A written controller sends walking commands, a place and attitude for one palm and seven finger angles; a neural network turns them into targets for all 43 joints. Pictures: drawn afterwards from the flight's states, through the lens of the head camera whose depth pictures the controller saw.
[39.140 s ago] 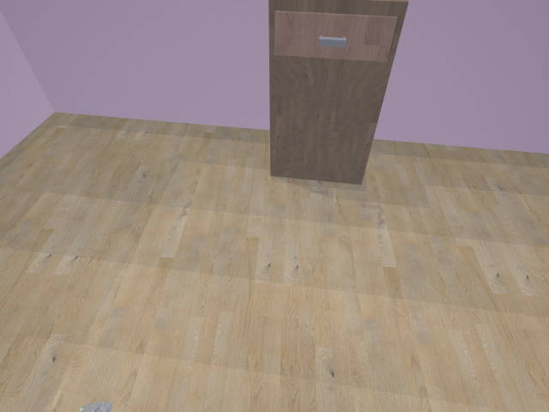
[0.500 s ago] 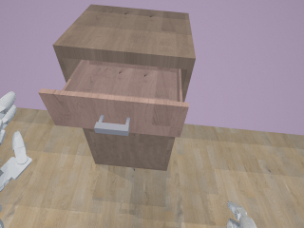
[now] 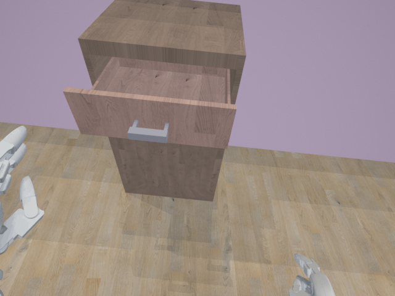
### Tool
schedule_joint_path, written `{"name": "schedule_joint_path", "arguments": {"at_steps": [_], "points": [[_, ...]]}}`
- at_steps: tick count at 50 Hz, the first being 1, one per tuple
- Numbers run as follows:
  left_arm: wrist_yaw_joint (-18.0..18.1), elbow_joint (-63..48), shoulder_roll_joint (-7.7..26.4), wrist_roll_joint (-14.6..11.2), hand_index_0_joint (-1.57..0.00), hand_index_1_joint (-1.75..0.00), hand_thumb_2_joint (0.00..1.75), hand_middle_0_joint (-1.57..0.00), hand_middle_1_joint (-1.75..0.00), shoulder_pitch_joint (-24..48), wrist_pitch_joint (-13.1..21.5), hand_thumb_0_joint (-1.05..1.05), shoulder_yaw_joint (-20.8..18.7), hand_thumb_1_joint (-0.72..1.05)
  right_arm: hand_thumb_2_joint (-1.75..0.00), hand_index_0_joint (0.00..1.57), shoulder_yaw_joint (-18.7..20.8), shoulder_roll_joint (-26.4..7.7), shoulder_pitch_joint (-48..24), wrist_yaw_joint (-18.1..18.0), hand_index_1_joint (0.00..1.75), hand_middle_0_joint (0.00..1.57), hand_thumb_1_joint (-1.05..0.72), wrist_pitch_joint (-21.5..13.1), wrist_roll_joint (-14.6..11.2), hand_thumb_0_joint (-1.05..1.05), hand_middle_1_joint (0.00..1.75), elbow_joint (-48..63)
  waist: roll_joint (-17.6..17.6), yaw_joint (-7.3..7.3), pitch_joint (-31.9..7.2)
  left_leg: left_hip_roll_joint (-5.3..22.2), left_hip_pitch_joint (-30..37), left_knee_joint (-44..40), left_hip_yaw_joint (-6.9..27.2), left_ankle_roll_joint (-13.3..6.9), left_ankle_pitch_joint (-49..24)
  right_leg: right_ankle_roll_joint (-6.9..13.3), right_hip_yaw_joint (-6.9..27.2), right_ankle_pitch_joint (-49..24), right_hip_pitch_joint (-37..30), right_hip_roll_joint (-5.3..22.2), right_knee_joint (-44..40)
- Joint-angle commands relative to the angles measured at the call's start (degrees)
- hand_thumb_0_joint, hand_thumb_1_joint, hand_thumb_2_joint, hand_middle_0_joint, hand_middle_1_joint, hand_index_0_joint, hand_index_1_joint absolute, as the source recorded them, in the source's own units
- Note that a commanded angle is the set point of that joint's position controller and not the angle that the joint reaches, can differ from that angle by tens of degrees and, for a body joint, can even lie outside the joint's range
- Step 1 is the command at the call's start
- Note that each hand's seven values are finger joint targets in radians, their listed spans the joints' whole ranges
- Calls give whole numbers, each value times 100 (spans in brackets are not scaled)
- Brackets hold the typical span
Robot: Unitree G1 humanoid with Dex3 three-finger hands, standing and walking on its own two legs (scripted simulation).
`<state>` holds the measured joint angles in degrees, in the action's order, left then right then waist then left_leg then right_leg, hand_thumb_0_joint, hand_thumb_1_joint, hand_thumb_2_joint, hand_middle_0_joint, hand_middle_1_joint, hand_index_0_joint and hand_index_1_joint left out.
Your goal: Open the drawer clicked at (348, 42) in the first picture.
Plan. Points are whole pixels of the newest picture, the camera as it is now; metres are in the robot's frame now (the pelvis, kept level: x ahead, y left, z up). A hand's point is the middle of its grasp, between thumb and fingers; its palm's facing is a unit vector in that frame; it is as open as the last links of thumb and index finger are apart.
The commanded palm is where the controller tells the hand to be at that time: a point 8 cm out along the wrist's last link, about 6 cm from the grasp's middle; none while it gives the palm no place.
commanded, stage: stop stepping back and stand still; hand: left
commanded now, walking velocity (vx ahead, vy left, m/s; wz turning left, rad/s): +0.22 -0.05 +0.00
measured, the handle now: (149, 129) +0.54 +0.15 +0.00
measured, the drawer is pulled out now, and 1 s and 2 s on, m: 0.19 0.19 0.19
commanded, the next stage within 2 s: let the arm hang, fingers relaxed in 0.56 s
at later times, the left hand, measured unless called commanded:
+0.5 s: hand (25, 240) +0.16 +0.23 +0.17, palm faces +0.32 -0.84 -0.45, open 7.4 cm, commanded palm +0.10 +0.27 +0.19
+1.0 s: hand out of the picture +0.00 +0.17 -0.17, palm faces +0.03 -0.98 -0.17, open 6.9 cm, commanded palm none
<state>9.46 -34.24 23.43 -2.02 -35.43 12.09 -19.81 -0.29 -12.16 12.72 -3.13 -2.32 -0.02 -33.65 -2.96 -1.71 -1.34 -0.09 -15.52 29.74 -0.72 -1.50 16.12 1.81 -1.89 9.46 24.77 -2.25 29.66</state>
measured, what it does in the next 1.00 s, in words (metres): steps on the spot: right foot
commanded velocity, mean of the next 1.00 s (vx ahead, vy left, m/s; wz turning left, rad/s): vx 0.06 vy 0.01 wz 0.00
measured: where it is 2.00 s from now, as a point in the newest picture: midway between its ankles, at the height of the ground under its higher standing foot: outside the picture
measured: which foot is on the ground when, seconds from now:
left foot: down 0.00-1.00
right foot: up 0.00-0.14, down 0.16-1.00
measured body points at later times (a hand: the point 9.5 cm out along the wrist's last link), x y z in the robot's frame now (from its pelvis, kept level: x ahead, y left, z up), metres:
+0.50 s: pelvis -0.04 +0.00 +0.00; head -0.04 +0.02 +0.45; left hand +0.14 +0.27 +0.19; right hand +0.09 -0.25 -0.08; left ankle -0.02 +0.10 -0.73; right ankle -0.03 -0.09 -0.73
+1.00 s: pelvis -0.05 -0.01 +0.01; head -0.02 +0.01 +0.45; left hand +0.00 +0.22 -0.15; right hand +0.00 -0.24 -0.13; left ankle -0.02 +0.10 -0.73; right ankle -0.03 -0.09 -0.73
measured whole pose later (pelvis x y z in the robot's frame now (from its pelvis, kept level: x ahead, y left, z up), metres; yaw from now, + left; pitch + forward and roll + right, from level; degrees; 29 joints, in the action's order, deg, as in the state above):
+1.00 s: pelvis -0.05 -0.01 +0.01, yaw +0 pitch -1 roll +0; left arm 1.6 53.5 10.4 0.4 -14.1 -2.2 -2.2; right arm -0.5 -9.6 13.0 -1.2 1.2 1.0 -55.7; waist -2.6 -0.6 4.8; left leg -0.1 -14.5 29.2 0.1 -0.7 13.3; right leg 3.6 -3.0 13.2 12.6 -3.3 27.1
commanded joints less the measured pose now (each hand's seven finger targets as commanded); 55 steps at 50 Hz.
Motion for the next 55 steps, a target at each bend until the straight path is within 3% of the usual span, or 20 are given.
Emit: {"name": "schedule_joint_path", "arguments": {"at_steps": [1,4,6,9,11,15,17,18,20,22,25,28,32,33,34,36,38,40,47,55], "points": [[177,-1341,826,-2,-20,-30,90,-20,-30,-35,239,0,-869,90,-90,20,252,-532,-362,-24,30,20,-90,-537,-9,0,30,898,1699,-39,-167,1659,-1223,-2058,1576,-703,1725,-351,308,1586,-650,-170,2401],[221,-1364,664,7,-20,-30,90,-20,-30,-12,146,0,-673,90,-90,20,214,-523,-376,11,30,20,-90,-726,-29,0,30,708,1042,92,190,1320,-865,-1325,906,-565,151,-323,229,1412,-693,100,1309],[176,-1167,624,30,-20,-30,90,-20,-30,143,168,0,-566,90,-90,20,169,-644,-410,0,30,20,-90,-748,-55,0,30,588,1030,87,265,1014,-1005,-894,595,-331,208,-323,35,657,-1516,124,-256],[104,-968,779,19,-20,-30,90,-20,-30,690,322,0,-657,90,-90,20,206,-712,-490,-1,30,20,-90,-751,-8,0,30,527,343,-35,357,258,-692,-72,210,-18,667,135,1251,597,-960,851,-1299],[109,-849,684,3,-20,-30,90,-20,-30,353,283,0,-531,90,-90,20,305,-613,-382,53,30,20,-90,-622,-78,0,30,511,-533,68,-118,-66,-691,1173,13,30,652,100,2657,2065,-1048,1524,-2130],[104,-997,798,49,-20,-30,90,-20,-30,229,378,0,-642,90,-90,20,209,-487,-402,54,30,20,-90,-493,8,0,30,530,-196,-6,-138,77,-398,427,134,-26,594,583,2031,1776,-1001,1558,-1734],[111,-1084,746,41,-20,-30,90,-20,-30,101,408,0,-560,90,-90,20,164,-534,-356,14,30,20,-90,-553,21,0,30,550,184,-6,-47,94,234,-625,106,-126,293,302,1311,1701,-764,1022,-1305],[115,-1107,773,29,-20,-30,90,-20,-30,60,420,0,-574,90,-90,20,204,-649,-397,-10,30,20,-90,-608,29,0,30,578,586,26,37,420,337,-1031,500,-223,331,144,1031,1515,-647,648,-885],[110,-1209,804,-22,-20,-30,90,-20,-30,-47,426,0,-664,90,-90,20,203,-693,-478,-28,30,20,-90,-665,-15,0,30,659,1171,82,-53,1138,-202,-1621,1480,-459,1170,-151,423,1151,-963,111,56],[134,-1109,781,55,-20,-30,90,-20,-30,25,313,0,-746,90,-90,20,138,-588,-509,-75,30,20,-90,-668,-7,0,30,668,1473,67,283,1307,-1126,-2101,1563,-511,2243,-191,153,1023,-1323,-2,645],[122,-865,723,35,-20,-30,90,-20,-30,33,293,0,-707,90,-90,20,149,-602,-441,-92,30,20,-90,-767,-4,0,30,569,827,95,281,1064,-826,-1408,1017,-390,439,-206,165,403,-1519,125,-67],[60,-873,658,-38,-20,-30,90,-20,-30,-21,369,0,-614,90,-90,20,214,-692,-427,-8,30,20,-90,-800,-26,0,30,538,481,45,-148,467,-382,-504,384,-71,-960,-24,787,-1003,-1771,477,-587],[53,-996,728,-79,-20,-30,90,-20,-30,-205,394,0,-651,90,-90,20,228,-570,-431,95,30,20,-90,-671,-70,0,30,556,80,21,-584,187,30,54,126,58,-861,110,1251,-1568,-1782,955,-973],[-645,3932,-29,430,-20,-30,90,-20,-30,964,-430,0,1594,90,-90,20,566,-1039,-646,490,30,20,-90,-983,-42,0,30,-881,-130,-258,-266,463,113,882,258,75,-1430,246,590,-1899,-791,1250,-216],[-791,4124,-265,442,-20,-30,90,-20,-30,891,-966,0,1333,90,-90,20,561,-984,-73,442,30,20,-90,-561,6,0,30,-907,101,-169,-347,497,332,571,378,71,-1491,286,720,-1743,-516,1116,-44],[-862,4563,-504,405,-20,-30,90,-20,-30,1138,-1135,0,1460,90,-90,20,398,-730,38,346,30,20,-90,-198,47,0,30,-805,-181,-5,-255,552,11,401,565,-172,-1234,179,526,-693,-540,775,100],[-878,5222,-432,423,-20,-30,90,-20,-30,1549,-1168,0,1524,90,-90,20,343,-751,-118,315,30,20,-90,-57,116,0,30,-780,-599,58,-199,496,-166,333,678,-220,-1335,151,623,-755,-793,746,14],[-845,6025,-375,385,-20,-30,90,-20,-30,1846,-1218,0,1557,90,-90,20,295,-707,-219,261,30,20,-90,69,139,0,30,-893,-417,95,-52,391,-106,210,596,-152,-1506,162,783,-1194,-1034,821,-148],[-821,8405,-484,270,-20,-30,90,-20,-30,2013,-1226,0,1709,90,-90,20,117,-502,-217,128,30,20,-90,223,101,0,30,-1784,1109,199,168,492,73,-804,683,-93,-639,129,827,26,-1566,612,-877],[-801,9408,-758,246,-20,-30,90,-20,-30,1788,-1174,0,1779,90,-90,20,172,-258,517,63,30,20,-90,273,80,0,30,-2486,463,126,302,542,389,-958,629,-110,-419,172,739,226,-1468,648,-1286]]}}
